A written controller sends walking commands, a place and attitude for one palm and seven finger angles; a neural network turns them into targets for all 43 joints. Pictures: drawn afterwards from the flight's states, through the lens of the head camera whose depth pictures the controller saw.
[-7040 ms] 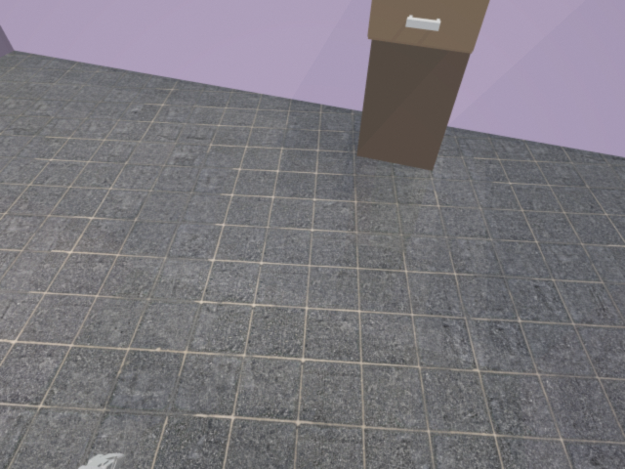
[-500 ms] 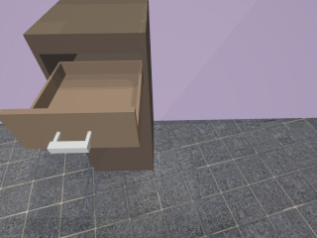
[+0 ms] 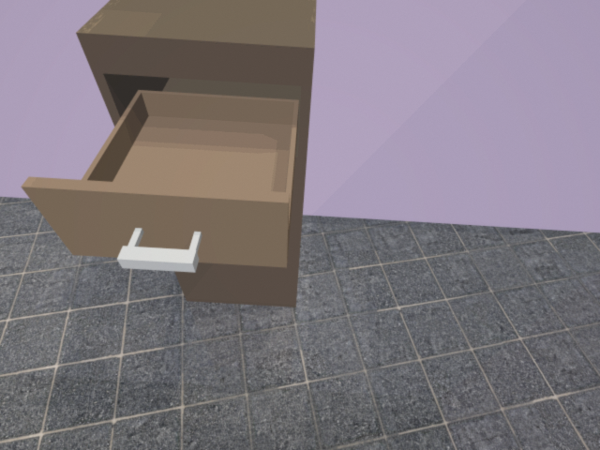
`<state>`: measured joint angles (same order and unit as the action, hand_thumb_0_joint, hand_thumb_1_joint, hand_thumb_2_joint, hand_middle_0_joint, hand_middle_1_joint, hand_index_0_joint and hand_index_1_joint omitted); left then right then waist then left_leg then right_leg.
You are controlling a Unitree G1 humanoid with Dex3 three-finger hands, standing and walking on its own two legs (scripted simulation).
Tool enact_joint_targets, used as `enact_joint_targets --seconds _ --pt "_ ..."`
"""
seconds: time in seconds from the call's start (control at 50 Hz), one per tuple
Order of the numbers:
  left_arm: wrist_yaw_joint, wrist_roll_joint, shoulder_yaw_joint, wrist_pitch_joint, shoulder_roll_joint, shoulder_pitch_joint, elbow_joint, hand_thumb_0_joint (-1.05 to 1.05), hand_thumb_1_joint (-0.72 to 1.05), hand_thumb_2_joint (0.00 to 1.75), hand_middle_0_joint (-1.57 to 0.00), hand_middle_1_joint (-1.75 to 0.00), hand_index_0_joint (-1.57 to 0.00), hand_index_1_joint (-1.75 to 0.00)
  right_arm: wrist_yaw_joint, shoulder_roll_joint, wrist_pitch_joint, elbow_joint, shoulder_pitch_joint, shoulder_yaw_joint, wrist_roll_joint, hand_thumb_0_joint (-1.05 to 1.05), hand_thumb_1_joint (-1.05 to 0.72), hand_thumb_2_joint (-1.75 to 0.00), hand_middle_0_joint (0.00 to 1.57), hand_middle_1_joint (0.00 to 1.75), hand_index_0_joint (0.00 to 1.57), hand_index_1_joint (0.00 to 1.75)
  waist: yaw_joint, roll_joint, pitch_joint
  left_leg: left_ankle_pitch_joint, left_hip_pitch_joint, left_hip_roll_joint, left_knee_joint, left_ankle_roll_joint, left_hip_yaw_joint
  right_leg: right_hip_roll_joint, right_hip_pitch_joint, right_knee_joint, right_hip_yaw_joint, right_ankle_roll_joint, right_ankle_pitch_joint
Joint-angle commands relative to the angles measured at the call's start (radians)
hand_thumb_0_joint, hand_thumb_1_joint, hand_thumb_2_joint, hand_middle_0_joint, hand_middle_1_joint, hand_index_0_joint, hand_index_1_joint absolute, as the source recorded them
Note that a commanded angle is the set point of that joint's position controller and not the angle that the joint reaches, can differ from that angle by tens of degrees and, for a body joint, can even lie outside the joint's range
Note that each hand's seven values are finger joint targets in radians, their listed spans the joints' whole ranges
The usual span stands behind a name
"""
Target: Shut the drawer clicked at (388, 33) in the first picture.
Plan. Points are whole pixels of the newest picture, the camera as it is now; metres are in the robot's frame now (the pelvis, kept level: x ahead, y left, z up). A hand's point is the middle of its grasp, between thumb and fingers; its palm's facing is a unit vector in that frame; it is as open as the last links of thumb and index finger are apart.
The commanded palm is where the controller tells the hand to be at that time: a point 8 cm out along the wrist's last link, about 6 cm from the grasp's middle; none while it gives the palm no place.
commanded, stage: come to a stop and stand still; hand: left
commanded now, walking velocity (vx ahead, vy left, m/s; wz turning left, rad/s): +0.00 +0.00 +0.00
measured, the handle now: (163, 247) +0.36 +0.24 +0.04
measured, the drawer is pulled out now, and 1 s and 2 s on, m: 0.30 0.30 0.30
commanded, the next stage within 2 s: look again from close up in 0.28 s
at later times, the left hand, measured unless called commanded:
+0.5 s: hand out of the picture +0.02 +0.20 -0.18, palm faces -0.01 -0.97 -0.23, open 7.4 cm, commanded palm none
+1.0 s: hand out of the picture +0.00 +0.14 -0.17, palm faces +0.00 -0.98 -0.22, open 7.3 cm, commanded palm none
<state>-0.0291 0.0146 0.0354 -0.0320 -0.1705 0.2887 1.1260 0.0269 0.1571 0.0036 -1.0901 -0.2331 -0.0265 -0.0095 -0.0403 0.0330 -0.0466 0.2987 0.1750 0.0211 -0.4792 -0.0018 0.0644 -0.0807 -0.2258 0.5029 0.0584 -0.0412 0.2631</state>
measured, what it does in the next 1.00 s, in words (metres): stands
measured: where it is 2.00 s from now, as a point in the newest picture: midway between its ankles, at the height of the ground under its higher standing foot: outside the picture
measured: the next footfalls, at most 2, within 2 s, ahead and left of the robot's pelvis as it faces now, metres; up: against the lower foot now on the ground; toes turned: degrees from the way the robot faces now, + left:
left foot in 1.58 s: +0.09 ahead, +0.12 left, +0.00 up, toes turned +3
right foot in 1.90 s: +0.13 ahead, -0.09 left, +0.00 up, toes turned -3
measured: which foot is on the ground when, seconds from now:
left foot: down 0.00-1.00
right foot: down 0.00-1.00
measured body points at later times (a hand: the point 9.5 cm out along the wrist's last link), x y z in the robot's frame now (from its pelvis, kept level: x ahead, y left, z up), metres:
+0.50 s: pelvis +0.00 +0.01 +0.00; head +0.02 +0.01 +0.45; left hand +0.02 +0.25 -0.16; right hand +0.01 -0.21 -0.16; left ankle -0.02 +0.12 -0.74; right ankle +0.00 -0.14 -0.74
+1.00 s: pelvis -0.01 -0.03 +0.00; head +0.01 -0.06 +0.45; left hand +0.00 +0.19 -0.15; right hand -0.03 -0.25 -0.17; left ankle -0.02 +0.12 -0.74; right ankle +0.00 -0.14 -0.74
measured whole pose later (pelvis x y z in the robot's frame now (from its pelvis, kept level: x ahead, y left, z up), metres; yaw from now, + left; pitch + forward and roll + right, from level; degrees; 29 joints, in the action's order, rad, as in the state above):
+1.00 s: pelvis -0.01 -0.03 +0.00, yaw -1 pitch -2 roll +1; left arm -0.02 0.01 -0.01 0.01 -0.14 0.26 1.12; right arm 0.02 0.17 -0.01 -1.11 -0.30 0.01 -0.01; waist 0.00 -0.03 -0.06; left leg 0.26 0.14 0.06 -0.44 -0.05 0.07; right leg -0.04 -0.22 0.51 0.05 0.01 0.26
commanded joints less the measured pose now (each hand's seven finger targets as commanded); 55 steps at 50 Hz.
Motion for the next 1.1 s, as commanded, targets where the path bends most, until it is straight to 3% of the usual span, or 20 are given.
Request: enact_joint_targets --seconds 0.0,0.06,0.34,0.36,0.38,0.4,0.44,0.48,0.52,0.56,0.62,0.74,0.82,0.92,0.94,0.98,1.04,1.08 --pt "-0.003 0.002 -0.009 0.026 -0.060 0.022 -0.018 0.00 0.90 0.90 -0.20 -0.30 -0.20 -0.30 0.011 0.118 -0.019 0.017 -0.028 -0.012 0.002 0.00 -0.90 -0.90 0.20 0.30 0.20 0.30 0.017 -0.158 -0.008 -0.303 0.004 0.143 0.169 0.044 -0.105 -0.019 0.023 -0.074 -0.014 0.015 -0.108" --pt "-0.005 0.003 -0.013 0.030 -0.071 0.023 -0.002 0.00 0.90 0.90 -0.20 -0.30 -0.20 -0.30 0.011 0.108 -0.022 0.004 -0.039 -0.010 0.003 0.00 -0.90 -0.90 0.20 0.30 0.20 0.30 0.027 -0.074 -0.005 -0.349 -0.034 0.117 0.137 0.023 -0.077 -0.037 0.035 -0.107 -0.037 0.021 -0.196" --pt "-0.009 -0.002 -0.017 0.032 -0.087 0.006 -0.002 0.00 0.90 0.90 -0.20 -0.30 -0.20 -0.30 0.009 0.111 -0.028 -0.023 -0.059 -0.001 0.002 0.00 -0.90 -0.90 0.20 0.30 0.20 0.30 0.028 -0.047 -0.012 -0.326 -0.041 0.108 0.164 0.012 -0.069 -0.041 0.069 -0.129 -0.039 0.020 -0.198" --pt "-0.050 0.011 -0.029 0.057 -0.103 0.064 0.014 0.00 0.90 0.90 -0.20 -0.30 -0.20 -0.30 -0.002 0.152 -0.041 0.049 -0.019 0.002 0.010 0.00 -0.90 -0.90 0.20 0.30 0.20 0.30 0.022 -0.077 -0.022 -0.515 0.026 0.120 -0.027 -0.006 -0.047 -0.072 0.038 -0.082 -0.096 0.042 -0.412" --pt "-0.040 0.007 -0.019 0.068 -0.141 0.034 -0.034 0.00 0.90 0.90 -0.20 -0.30 -0.20 -0.30 -0.007 0.115 -0.043 0.061 -0.088 0.002 -0.005 0.00 -0.90 -0.90 0.20 0.30 0.20 0.30 0.049 -0.131 0.070 -0.370 0.026 0.080 0.019 -0.007 -0.058 -0.071 0.103 -0.012 -0.066 0.066 -0.319" --pt "-0.031 0.002 -0.026 0.065 -0.120 0.025 -0.044 0.00 0.90 0.90 -0.20 -0.30 -0.20 -0.30 -0.008 0.117 -0.047 0.067 -0.094 0.008 -0.006 0.00 -0.90 -0.90 0.20 0.30 0.20 0.30 0.039 -0.132 0.076 -0.346 0.031 0.102 0.044 0.006 -0.071 -0.045 0.069 -0.002 -0.050 0.072 -0.170" --pt "-0.021 0.001 -0.027 0.059 -0.109 0.013 -0.064 0.00 0.90 0.90 -0.20 -0.30 -0.20 -0.30 -0.005 0.123 -0.052 0.084 -0.108 0.010 -0.011 0.00 -0.90 -0.90 0.20 0.30 0.20 0.30 0.039 -0.204 0.098 -0.487 -0.008 0.123 0.052 0.027 -0.090 -0.012 0.050 0.028 -0.025 0.067 -0.114" --pt "-0.017 -0.003 -0.029 0.056 -0.097 0.011 -0.068 0.00 0.90 0.90 -0.20 -0.30 -0.20 -0.30 0.002 0.129 -0.045 0.090 -0.116 0.011 -0.005 0.00 -0.90 -0.90 0.20 0.30 0.20 0.30 0.038 -0.127 0.068 -0.480 -0.010 0.123 0.037 0.039 -0.077 -0.008 0.047 0.015 -0.020 0.066 -0.122" --pt "-0.012 -0.005 -0.032 0.048 -0.095 0.003 -0.067 0.00 0.90 0.90 -0.20 -0.30 -0.20 -0.30 0.001 0.122 -0.035 0.095 -0.114 0.013 -0.004 0.00 -0.90 -0.90 0.20 0.30 0.20 0.30 0.041 -0.045 -0.015 -0.278 0.039 0.105 0.070 0.037 -0.072 -0.017 0.012 -0.018 -0.037 0.065 -0.106" --pt "-0.009 -0.003 -0.032 0.043 -0.097 -0.002 -0.074 0.00 0.90 0.90 -0.20 -0.30 -0.20 -0.30 -0.004 0.119 -0.031 0.086 -0.115 0.016 -0.005 0.00 -0.90 -0.90 0.20 0.30 0.20 0.30 0.037 -0.038 -0.070 -0.161 0.083 0.099 0.110 0.036 -0.078 -0.011 -0.004 -0.034 -0.046 0.063 -0.054" --pt "-0.006 -0.005 -0.030 0.045 -0.106 0.006 -0.071 0.00 0.90 0.90 -0.20 -0.30 -0.20 -0.30 -0.008 0.109 -0.028 0.074 -0.122 0.020 -0.003 0.00 -0.90 -0.90 0.20 0.30 0.20 0.30 0.040 -0.006 -0.082 -0.077 0.078 0.082 0.126 0.030 -0.065 -0.020 -0.019 -0.064 -0.067 0.065 -0.032" --pt "-0.003 -0.005 -0.027 0.048 -0.110 0.007 -0.070 0.00 0.90 0.90 -0.20 -0.30 -0.20 -0.30 -0.009 0.091 -0.026 0.038 -0.136 0.023 -0.005 0.00 -0.90 -0.90 0.20 0.30 0.20 0.30 0.042 0.009 -0.065 -0.067 0.042 0.075 0.135 0.023 -0.049 -0.021 -0.027 -0.099 -0.083 0.069 -0.004" --pt "-0.003 -0.007 -0.023 0.055 -0.106 0.019 -0.060 0.00 0.90 0.90 -0.20 -0.30 -0.20 -0.30 -0.007 0.085 -0.029 0.023 -0.136 0.025 -0.005 0.00 -0.90 -0.90 0.20 0.30 0.20 0.30 0.040 -0.007 -0.021 -0.108 0.011 0.075 0.122 0.017 -0.033 -0.031 -0.012 -0.105 -0.091 0.072 -0.062" --pt "-0.002 -0.006 -0.021 0.061 -0.105 0.021 -0.043 0.00 0.90 0.90 -0.20 -0.30 -0.20 -0.30 -0.004 0.073 -0.027 0.003 -0.132 0.023 -0.004 0.00 -0.90 -0.90 0.20 0.30 0.20 0.30 0.042 -0.004 -0.010 -0.128 -0.004 0.074 0.109 0.006 -0.020 -0.040 0.004 -0.122 -0.098 0.078 -0.133" --pt "-0.002 -0.004 -0.020 0.061 -0.104 0.020 -0.042 0.00 0.90 0.90 -0.20 -0.30 -0.20 -0.30 -0.003 0.069 -0.026 -0.001 -0.134 0.023 -0.004 0.00 -0.90 -0.90 0.20 0.30 0.20 0.30 0.042 0.020 -0.010 -0.129 -0.007 0.078 0.109 0.004 -0.020 -0.037 0.008 -0.126 -0.094 0.078 -0.136" --pt "-0.002 -0.005 -0.020 0.063 -0.103 0.019 -0.037 0.00 0.90 0.90 -0.20 -0.30 -0.20 -0.30 -0.003 0.071 -0.026 -0.006 -0.132 0.022 -0.004 0.00 -0.90 -0.90 0.20 0.30 0.20 0.30 0.043 -0.005 -0.012 -0.138 -0.007 0.075 0.105 0.000 -0.018 -0.041 0.008 -0.131 -0.097 0.078 -0.150" --pt "-0.001 0.001 -0.010 0.057 -0.120 0.031 -0.043 0.00 0.90 0.90 -0.20 -0.30 -0.20 -0.30 -0.008 0.069 -0.012 -0.007 -0.138 0.019 -0.007 0.00 -0.90 -0.90 0.20 0.30 0.20 0.30 0.035 0.033 -0.029 0.018 0.038 0.046 0.050 0.000 0.003 -0.057 0.002 -0.170 -0.121 0.094 0.091" --pt "0.002 0.004 0.006 0.049 -0.144 0.045 -0.055 0.00 0.90 0.90 -0.20 -0.30 -0.20 -0.30 -0.015 0.067 -0.003 0.007 -0.135 0.016 -0.011 0.00 -0.90 -0.90 0.20 0.30 0.20 0.30 0.026 0.065 -0.067 0.082 0.100 0.018 -0.035 0.002 0.025 -0.105 -0.028 -0.236 -0.182 0.120 0.277"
